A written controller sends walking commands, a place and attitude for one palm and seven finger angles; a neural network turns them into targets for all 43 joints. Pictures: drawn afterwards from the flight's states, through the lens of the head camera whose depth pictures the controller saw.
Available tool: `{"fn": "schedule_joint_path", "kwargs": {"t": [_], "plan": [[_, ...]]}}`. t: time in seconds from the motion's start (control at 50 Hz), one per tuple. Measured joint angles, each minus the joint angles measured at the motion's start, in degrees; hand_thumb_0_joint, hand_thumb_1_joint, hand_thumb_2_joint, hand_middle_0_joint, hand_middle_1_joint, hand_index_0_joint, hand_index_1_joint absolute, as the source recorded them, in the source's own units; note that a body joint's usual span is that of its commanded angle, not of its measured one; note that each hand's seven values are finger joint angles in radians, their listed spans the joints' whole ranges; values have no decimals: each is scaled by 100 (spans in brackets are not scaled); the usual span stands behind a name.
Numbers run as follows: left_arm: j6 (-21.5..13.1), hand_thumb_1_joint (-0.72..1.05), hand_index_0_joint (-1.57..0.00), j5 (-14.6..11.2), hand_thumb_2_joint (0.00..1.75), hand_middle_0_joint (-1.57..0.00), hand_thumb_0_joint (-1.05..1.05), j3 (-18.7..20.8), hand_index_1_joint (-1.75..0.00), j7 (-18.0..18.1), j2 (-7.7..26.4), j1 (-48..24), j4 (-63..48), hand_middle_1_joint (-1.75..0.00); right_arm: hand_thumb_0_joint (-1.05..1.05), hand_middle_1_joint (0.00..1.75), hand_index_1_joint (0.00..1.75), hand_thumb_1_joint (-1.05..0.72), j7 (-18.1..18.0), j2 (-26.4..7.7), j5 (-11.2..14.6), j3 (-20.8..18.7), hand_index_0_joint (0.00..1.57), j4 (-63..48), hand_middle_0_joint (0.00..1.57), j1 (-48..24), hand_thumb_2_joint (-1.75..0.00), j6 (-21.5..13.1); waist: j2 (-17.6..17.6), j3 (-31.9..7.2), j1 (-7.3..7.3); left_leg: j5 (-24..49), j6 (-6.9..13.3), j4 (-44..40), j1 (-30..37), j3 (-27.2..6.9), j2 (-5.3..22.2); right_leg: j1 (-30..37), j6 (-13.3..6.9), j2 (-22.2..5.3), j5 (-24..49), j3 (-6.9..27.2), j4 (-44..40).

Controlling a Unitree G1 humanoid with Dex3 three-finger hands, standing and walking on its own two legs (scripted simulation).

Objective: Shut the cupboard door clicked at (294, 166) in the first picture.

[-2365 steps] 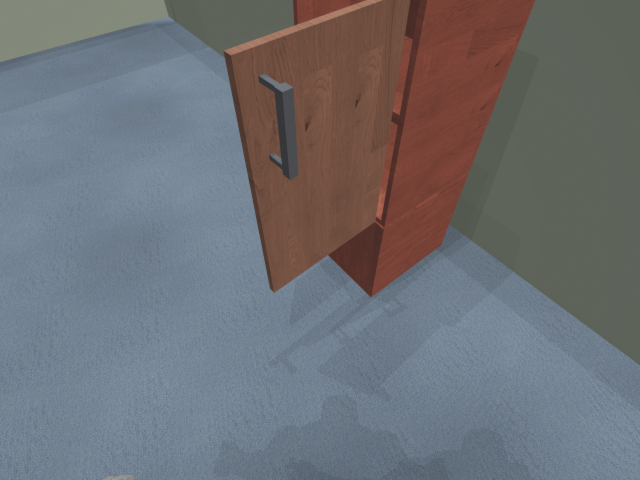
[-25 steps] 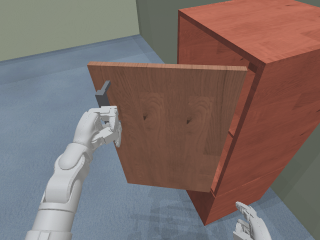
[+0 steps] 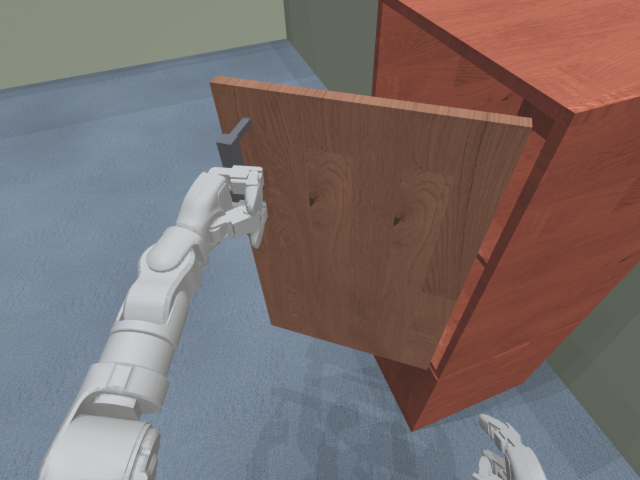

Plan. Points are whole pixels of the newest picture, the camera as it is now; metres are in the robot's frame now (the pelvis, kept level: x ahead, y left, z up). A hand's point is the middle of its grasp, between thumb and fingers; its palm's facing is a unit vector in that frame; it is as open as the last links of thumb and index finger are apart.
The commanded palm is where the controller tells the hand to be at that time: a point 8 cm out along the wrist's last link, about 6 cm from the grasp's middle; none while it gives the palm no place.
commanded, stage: push the door shut along its arc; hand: left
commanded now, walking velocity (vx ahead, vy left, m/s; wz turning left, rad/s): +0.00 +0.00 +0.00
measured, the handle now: (246, 180) +0.46 +0.12 +0.14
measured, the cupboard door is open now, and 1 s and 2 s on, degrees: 51 39 26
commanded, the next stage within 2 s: pull the fist back off the door in 1.04 s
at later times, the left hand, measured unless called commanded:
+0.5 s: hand (319, 188) +0.45 +0.02 +0.14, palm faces -0.48 -0.88 -0.01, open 3.1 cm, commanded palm +0.45 +0.08 +0.14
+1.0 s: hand (326, 178) +0.46 +0.01 +0.14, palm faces -0.51 -0.86 -0.04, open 3.1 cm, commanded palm +0.50 +0.04 +0.14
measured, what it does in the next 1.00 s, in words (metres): stands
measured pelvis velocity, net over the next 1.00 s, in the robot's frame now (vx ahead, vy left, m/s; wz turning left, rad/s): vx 0.01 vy -0.01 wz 0.00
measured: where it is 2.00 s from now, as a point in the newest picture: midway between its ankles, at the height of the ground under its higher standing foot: outside the picture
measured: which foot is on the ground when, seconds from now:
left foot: down 0.00-1.00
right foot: down 0.00-1.00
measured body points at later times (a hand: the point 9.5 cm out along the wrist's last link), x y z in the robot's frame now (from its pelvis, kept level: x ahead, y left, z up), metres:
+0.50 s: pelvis +0.01 +0.02 +0.00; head +0.05 +0.00 +0.44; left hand +0.47 +0.07 +0.14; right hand +0.09 -0.24 -0.12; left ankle +0.00 +0.09 -0.73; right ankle -0.01 -0.07 -0.73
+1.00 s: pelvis +0.01 -0.01 -0.01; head +0.07 -0.03 +0.44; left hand +0.49 +0.06 +0.15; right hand +0.07 -0.29 -0.13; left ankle +0.00 +0.09 -0.73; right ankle -0.01 -0.07 -0.73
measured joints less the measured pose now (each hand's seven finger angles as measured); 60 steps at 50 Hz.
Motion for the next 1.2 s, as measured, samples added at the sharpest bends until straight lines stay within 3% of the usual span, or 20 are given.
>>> {"fn": "schedule_joint_path", "kwargs": {"t": [0.38, 0.56, 0.76, 1.0, 1.16, 1.2], "plan": [[-648, 90, -130, 46, 90, -130, 1, -340, -150, -226, -230, -1541, 1976, -150, 1, 30, 30, -90, 155, -34, -119, -89, 21, 340, 20, 341, -90, -154, -76, -82, -259, -56, 125, 115, -404, 106, -143, -480, 119, -148, -130, 96, 276], [-874, 89, -130, 158, 90, -130, 2, 140, -150, -306, -309, -2009, 2625, -150, 1, 30, 30, -90, 179, -30, -198, -140, 20, 294, 20, 521, -90, -66, -111, -81, -544, -133, 111, 109, -499, 307, -58, -677, 99, -60, -163, 301, 351], [-1016, 83, -130, 143, 90, -130, 1, 193, -150, -580, -89, -2037, 2854, -150, 1, 30, 30, -90, 156, -67, -176, -224, 20, 380, 20, 776, -90, 96, -92, -128, -505, -213, 22, 167, -507, 256, 47, -648, 5, 48, -199, 251, 323], [-941, 87, -130, 13, 95, -130, 2, -127, -150, -881, 93, -2854, 3509, -150, 1, 30, 30, -90, 25, -185, -199, -256, 20, 548, 20, 440, -90, -123, -110, -81, -532, -175, -73, 449, -986, 16, 40, -1024, -93, 33, -203, -17, 517], [-959, 96, -130, -15, 102, -130, 4, -340, -150, -865, 71, -3448, 3862, -150, 1, 30, 30, -90, 20, -168, -252, -232, 20, 750, 20, 367, -90, -307, -123, -93, -591, -200, -100, 720, -1441, -53, 4, -1460, -124, -9, -268, -112, 801], [-899, 93, -130, -27, 101, -130, 4, -139, -150, -436, -118, -3552, 3912, -150, 1, 30, 30, -90, 82, -157, -208, -250, 20, 773, 20, 410, -90, -343, -73, -99, -558, -226, -115, 795, -1541, -59, 40, -1532, -130, 27, -260, -121, 806]]}}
